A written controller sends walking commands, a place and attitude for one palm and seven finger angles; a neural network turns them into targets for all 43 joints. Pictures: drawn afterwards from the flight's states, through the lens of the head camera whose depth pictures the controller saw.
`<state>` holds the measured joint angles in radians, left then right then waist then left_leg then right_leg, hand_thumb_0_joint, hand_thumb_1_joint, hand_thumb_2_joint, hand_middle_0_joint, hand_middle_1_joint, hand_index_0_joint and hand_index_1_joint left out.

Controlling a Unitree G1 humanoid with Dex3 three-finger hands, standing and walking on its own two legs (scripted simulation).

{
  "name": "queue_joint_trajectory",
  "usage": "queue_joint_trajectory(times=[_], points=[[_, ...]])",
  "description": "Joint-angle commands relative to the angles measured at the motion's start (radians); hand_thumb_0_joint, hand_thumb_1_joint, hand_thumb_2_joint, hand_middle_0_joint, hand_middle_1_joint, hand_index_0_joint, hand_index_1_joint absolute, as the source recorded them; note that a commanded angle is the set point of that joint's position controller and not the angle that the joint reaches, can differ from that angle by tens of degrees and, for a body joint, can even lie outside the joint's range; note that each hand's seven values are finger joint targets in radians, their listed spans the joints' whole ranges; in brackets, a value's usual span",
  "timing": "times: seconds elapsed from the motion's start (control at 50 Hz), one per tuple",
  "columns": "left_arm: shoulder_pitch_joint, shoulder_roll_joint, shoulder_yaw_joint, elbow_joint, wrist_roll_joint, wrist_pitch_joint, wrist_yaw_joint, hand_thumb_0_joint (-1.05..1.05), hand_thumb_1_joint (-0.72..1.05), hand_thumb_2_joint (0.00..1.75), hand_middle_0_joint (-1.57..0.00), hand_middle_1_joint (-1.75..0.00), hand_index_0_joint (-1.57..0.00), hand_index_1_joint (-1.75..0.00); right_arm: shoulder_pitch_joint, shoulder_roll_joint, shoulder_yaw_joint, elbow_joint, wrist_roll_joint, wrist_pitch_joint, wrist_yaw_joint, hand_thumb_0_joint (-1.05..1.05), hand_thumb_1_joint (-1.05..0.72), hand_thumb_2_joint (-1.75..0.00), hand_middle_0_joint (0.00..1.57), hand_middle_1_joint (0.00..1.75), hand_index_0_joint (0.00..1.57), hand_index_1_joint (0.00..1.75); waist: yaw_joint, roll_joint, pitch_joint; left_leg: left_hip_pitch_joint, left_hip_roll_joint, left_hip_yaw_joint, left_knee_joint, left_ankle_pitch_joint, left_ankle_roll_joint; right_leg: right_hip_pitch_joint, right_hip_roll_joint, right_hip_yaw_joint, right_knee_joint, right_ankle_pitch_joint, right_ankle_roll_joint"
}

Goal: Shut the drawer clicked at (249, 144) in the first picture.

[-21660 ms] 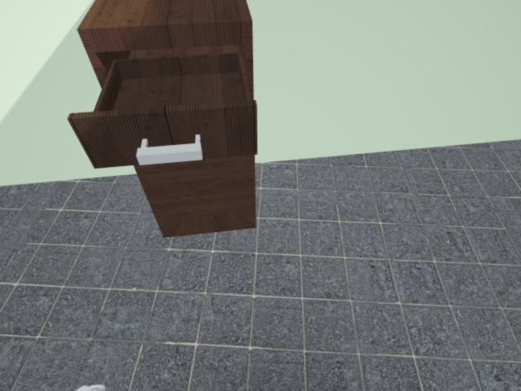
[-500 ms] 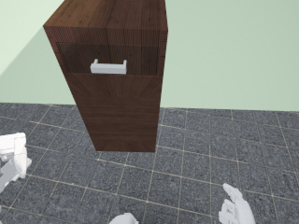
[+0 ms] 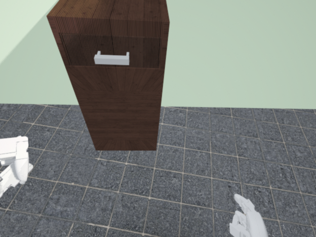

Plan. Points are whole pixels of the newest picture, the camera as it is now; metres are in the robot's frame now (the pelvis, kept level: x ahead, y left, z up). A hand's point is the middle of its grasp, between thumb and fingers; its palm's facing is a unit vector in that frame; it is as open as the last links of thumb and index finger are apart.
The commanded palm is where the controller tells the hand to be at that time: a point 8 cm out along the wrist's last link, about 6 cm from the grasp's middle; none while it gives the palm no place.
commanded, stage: stop stepping back and stand still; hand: left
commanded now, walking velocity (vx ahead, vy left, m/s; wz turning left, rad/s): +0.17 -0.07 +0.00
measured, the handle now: (112, 56) +0.75 +0.22 +0.03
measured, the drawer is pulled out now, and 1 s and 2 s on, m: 0.00 0.00 0.00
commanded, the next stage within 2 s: let the arm hang, fingers relaxed in 0.60 s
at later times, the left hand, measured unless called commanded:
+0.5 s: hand (2, 208) +0.14 +0.24 +0.17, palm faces +0.42 -0.79 -0.45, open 3.3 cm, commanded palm +0.08 +0.28 +0.18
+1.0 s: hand out of the picture +0.01 +0.20 -0.17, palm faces +0.03 -0.98 -0.21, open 3.1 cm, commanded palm none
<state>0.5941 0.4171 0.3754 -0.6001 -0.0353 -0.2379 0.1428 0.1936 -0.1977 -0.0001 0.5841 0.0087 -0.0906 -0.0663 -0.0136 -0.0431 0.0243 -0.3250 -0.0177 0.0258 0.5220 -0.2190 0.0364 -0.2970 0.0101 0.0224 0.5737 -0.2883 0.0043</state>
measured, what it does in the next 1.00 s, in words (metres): shifts its weight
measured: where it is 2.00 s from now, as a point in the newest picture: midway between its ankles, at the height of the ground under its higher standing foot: outside the picture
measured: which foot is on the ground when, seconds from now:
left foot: down 0.00-1.00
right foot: down 0.00-1.00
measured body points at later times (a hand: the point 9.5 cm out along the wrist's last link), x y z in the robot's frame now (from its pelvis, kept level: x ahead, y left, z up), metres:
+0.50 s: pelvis -0.05 +0.00 +0.00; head -0.07 +0.00 +0.45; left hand +0.11 +0.28 +0.19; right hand +0.09 -0.25 -0.09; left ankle -0.01 +0.12 -0.73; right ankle -0.03 -0.10 -0.73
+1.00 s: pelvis -0.05 +0.01 +0.00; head -0.04 +0.04 +0.45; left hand +0.01 +0.25 -0.15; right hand +0.04 -0.23 -0.12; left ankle -0.01 +0.12 -0.73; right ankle -0.03 -0.10 -0.73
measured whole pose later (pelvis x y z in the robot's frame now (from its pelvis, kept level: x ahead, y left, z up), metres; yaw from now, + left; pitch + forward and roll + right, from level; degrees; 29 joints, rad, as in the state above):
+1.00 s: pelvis -0.05 +0.01 +0.00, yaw +2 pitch -2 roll -1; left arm 0.27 0.20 0.03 0.87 0.04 0.06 0.04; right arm 0.19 -0.20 0.01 0.90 -0.02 0.01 -0.01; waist -0.01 -0.05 0.06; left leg -0.30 -0.01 -0.01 0.57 -0.24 0.02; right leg -0.24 0.01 -0.03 0.55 -0.28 -0.01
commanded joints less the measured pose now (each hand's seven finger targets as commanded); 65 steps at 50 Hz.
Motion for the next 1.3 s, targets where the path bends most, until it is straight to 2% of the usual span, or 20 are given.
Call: queue_joint_trajectory(times=[0.0, 0.04, 0.12, 0.16, 0.2, 0.24, 0.3, 0.32, 0.36, 0.4, 0.46, 0.54, 0.66, 0.68, 0.72, 0.8, 0.9, 1.0, 1.18, 1.28], points=[[0.044, 0.158, 0.144, -0.267, -0.019, -0.053, 0.012, 0.0, 0.9, 0.9, -1.4, -1.6, -1.4, -1.6, -0.05, -0.114, -0.041, -0.162, -0.013, -0.089, 0.005, 0.0, -0.9, -0.9, 0.2, 0.3, 0.2, 0.3, 0.008, 0.331, -0.135, 0.123, 0.267, -0.322, -0.329, 0.056, 0.045, -0.022, 0.003, -0.003, 0.162, -0.18, 0.014], [0.072, 0.13, 0.134, -0.259, -0.008, -0.05, 0.024, 0.0, 0.9, 0.9, -1.4, -1.6, -1.4, -1.6, -0.04, -0.116, -0.043, -0.152, -0.009, -0.097, 0.01, 0.0, -0.9, -0.9, 0.2, 0.3, 0.2, 0.3, 0.001, 0.22, -0.109, 0.05, 0.256, -0.292, -0.331, -0.179, 0.073, 0.036, -0.005, 0.0, 0.089, -0.129, 0.008], [0.102, 0.119, 0.12, -0.181, 0.003, -0.026, 0.026, 0.0, 0.9, 0.9, -1.4, -1.6, -1.4, -1.6, -0.076, -0.134, -0.049, -0.158, -0.002, -0.065, 0.004, 0.0, -0.9, -0.9, 0.2, 0.3, 0.2, 0.3, -0.005, 0.18, -0.047, -0.162, 0.13, -0.13, -0.278, -0.42, 0.008, 0.224, 0.01, -0.058, -0.166, -0.127, -0.023], [0.061, 0.128, 0.123, -0.145, 0.001, -0.022, 0.028, 0.0, 0.9, 0.9, -1.4, -1.6, -1.4, -1.6, -0.061, -0.128, -0.061, -0.141, -0.013, -0.048, -0.002, 0.0, -0.9, -0.9, 0.2, 0.3, 0.2, 0.3, -0.007, 0.029, -0.061, -0.105, 0.05, -0.057, -0.044, -0.336, -0.012, 0.098, -0.085, 0.121, -0.288, -0.347, -0.089], [0.014, 0.134, 0.115, -0.176, -0.006, -0.013, 0.036, 0.0, 0.9, 0.9, -1.4, -1.6, -1.4, -1.6, -0.05, -0.127, -0.068, -0.122, -0.013, -0.034, -0.003, 0.0, -0.9, -0.9, 0.2, 0.3, 0.2, 0.3, 0.0, -0.166, -0.039, -0.119, 0.009, -0.015, 0.34, -0.131, -0.025, -0.011, -0.282, 0.401, -0.411, -0.44, -0.199], [-0.051, 0.117, 0.101, -0.159, -0.009, -0.023, 0.04, 0.0, 0.9, 0.9, -1.4, -1.6, -1.4, -1.6, -0.054, -0.122, -0.057, -0.107, -0.013, -0.046, -0.001, 0.0, -0.9, -0.9, 0.2, 0.3, 0.2, 0.3, -0.01, -0.069, -0.038, -0.155, 0.049, -0.052, 0.346, -0.19, -0.016, 0.032, -0.309, 0.342, -0.35, -0.258, -0.206], [-0.08, 0.093, 0.061, -0.138, 0.008, -0.027, 0.047, 0.0, 0.9, 0.9, -1.4, -1.6, -1.4, -1.6, -0.06, -0.12, -0.044, -0.099, -0.014, -0.058, -0.017, 0.0, -0.9, -0.9, 0.2, 0.3, 0.2, 0.3, -0.015, -0.024, -0.005, 0.1, 0.041, 0.012, 0.025, -0.13, 0.005, -0.127, -0.201, 0.158, -0.283, -0.352, -0.126], [-0.082, 0.101, 0.063, -0.149, 0.004, -0.027, 0.047, 0.0, 0.9, 0.9, -1.4, -1.6, -1.4, -1.6, -0.07, -0.13, -0.049, -0.105, -0.01, -0.067, -0.025, 0.0, -0.9, -0.9, 0.2, 0.3, 0.2, 0.3, -0.013, 0.026, 0.006, 0.139, 0.058, -0.022, -0.068, -0.146, 0.015, -0.132, -0.162, 0.114, -0.222, -0.302, -0.098], [-0.057, 0.107, 0.082, -0.198, 0.007, -0.045, 0.046, 0.0, 0.9, 0.9, -1.4, -1.6, -1.4, -1.6, -0.064, -0.152, -0.048, -0.122, -0.013, -0.08, -0.023, 0.0, -0.9, -0.9, 0.2, 0.3, 0.2, 0.3, 0.001, 0.215, -0.006, 0.133, 0.214, -0.285, -0.21, -0.184, 0.089, -0.116, -0.024, 0.016, -0.006, -0.103, -0.021], [0.002, 0.106, 0.104, -0.119, 0.014, -0.037, 0.037, 0.0, 0.9, 0.9, -1.4, -1.6, -1.4, -1.6, -0.069, -0.127, -0.036, -0.11, -0.003, -0.077, -0.019, 0.0, -0.9, -0.9, 0.2, 0.3, 0.2, 0.3, 0.007, 0.246, -0.005, -0.092, 0.244, -0.317, -0.325, -0.46, 0.087, 0.051, -0.005, -0.02, 0.05, -0.12, 0.002], [-0.009, 0.096, 0.097, -0.122, 0.025, -0.038, 0.033, 0.0, 0.9, 0.9, -1.4, -1.6, -1.4, -1.6, -0.062, -0.117, -0.035, -0.114, 0.001, -0.083, -0.015, 0.0, -0.9, -0.9, 0.2, 0.3, 0.2, 0.3, 0.008, 0.131, 0.042, -0.177, 0.167, -0.183, -0.235, -0.383, 0.049, 0.139, -0.018, 0.004, -0.106, -0.061, -0.003], [-0.006, 0.106, 0.092, -0.142, 0.007, -0.046, 0.03, 0.0, 0.9, 0.9, -1.4, -1.6, -1.4, -1.6, -0.054, -0.113, -0.048, -0.102, -0.005, -0.075, 0.008, 0.0, -0.9, -0.9, 0.2, 0.3, 0.2, 0.3, -0.006, -0.08, -0.014, -0.028, 0.041, -0.039, 0.124, -0.079, -0.014, 0.024, -0.219, 0.296, -0.347, -0.129, -0.106], [0.014, 0.096, 0.085, -0.151, 0.0, -0.049, 0.029, 0.0, 0.9, 0.9, -1.4, -1.6, -1.4, -1.6, -0.075, -0.121, -0.036, -0.112, -0.007, -0.068, -0.001, 0.0, -0.9, -0.9, 0.2, 0.3, 0.2, 0.3, 0.006, 0.131, -0.058, 0.118, 0.116, -0.127, -0.15, 0.05, 0.014, 0.065, -0.054, 0.059, -0.178, 0.078, -0.021], [-0.119, -0.031, -0.272, 0.672, 0.1, 0.129, -0.119, 0.0, 0.9, 0.9, -1.4, -1.6, -1.4, -1.6, -0.09, -0.301, -0.096, 0.145, -0.012, -0.092, 0.088, 0.0, -0.9, -0.9, 0.2, 0.3, 0.2, 0.3, -0.036, 0.14, 0.001, -0.002, 0.125, -0.155, 0.015, 0.301, 0.02, -0.033, -0.093, -0.032, 0.029, 0.294, -0.022], [-0.115, -0.117, -0.276, 0.736, 0.074, 0.216, -0.138, 0.0, 0.9, 0.9, -1.32, -1.51, -1.32, -1.51, -0.004, -0.181, -0.077, 0.121, -0.014, -0.01, 0.076, 0.0, -0.9, -0.9, 0.2, 0.3, 0.2, 0.3, 0.002, 0.025, -0.115, 0.028, 0.148, -0.133, 0.025, 0.329, 0.028, 0.02, -0.076, -0.016, 0.035, 0.214, -0.024], [-0.243, -0.067, -0.282, 0.964, 0.074, 0.224, -0.138, 0.0, 0.9, 0.9, -1.16, -1.34, -1.16, -1.34, -0.012, -0.18, -0.058, 0.124, -0.03, 0.038, 0.063, 0.0, -0.9, -0.9, 0.2, 0.3, 0.2, 0.3, 0.013, -0.198, -0.121, 0.011, 0.085, -0.13, 0.053, 0.214, 0.026, 0.079, -0.12, 0.045, -0.06, 0.269, -0.064], [-0.329, -0.072, -0.321, 1.292, 0.058, 0.246, -0.125, 0.0, 0.9, 0.9, -0.96, -1.12, -0.96, -1.12, -0.018, -0.14, -0.031, 0.231, -0.038, 0.079, 0.055, 0.0, -0.9, -0.9, 0.2, 0.3, 0.2, 0.3, 0.015, 0.141, -0.043, 0.035, 0.101, -0.161, -0.091, 0.128, 0.019, 0.071, -0.083, 0.04, -0.109, 0.084, -0.051], [-0.281, -0.108, -0.334, 1.519, 0.051, 0.245, -0.124, 0.0, 0.9, 0.9, -0.76, -0.91, -0.76, -0.91, 0.024, -0.106, -0.027, 0.324, -0.033, 0.093, 0.042, 0.0, -0.9, -0.9, 0.2, 0.3, 0.2, 0.3, 0.026, 0.265, 0.0, 0.008, 0.105, -0.178, -0.191, -0.104, 0.016, 0.109, -0.072, 0.029, -0.189, 0.007, -0.055], [-0.229, -0.139, -0.36, 1.687, 0.047, 0.234, -0.117, 0.0, 0.9, 0.9, -0.4, -0.52, -0.4, -0.52, 0.168, -0.074, -0.031, 0.446, -0.022, 0.099, 0.033, 0.0, -0.9, -0.9, 0.2, 0.3, 0.2, 0.3, 0.01, 0.047, 0.024, 0.077, 0.11, -0.157, -0.186, -0.076, 0.019, 0.075, -0.088, 0.029, -0.245, -0.003, -0.06], [-0.204, -0.161, -0.364, 1.73, 0.044, 0.232, -0.109, 0.0, 0.9, 0.9, -0.2, -0.3, -0.2, -0.3, 0.202, -0.038, -0.026, 0.495, -0.021, 0.098, 0.031, 0.0, -0.9, -0.9, 0.2, 0.3, 0.2, 0.3, 0.007, 0.031, 0.055, 0.095, 0.1, -0.132, -0.174, -0.032, 0.015, 0.048, -0.093, 0.033, -0.25, -0.014, -0.061]])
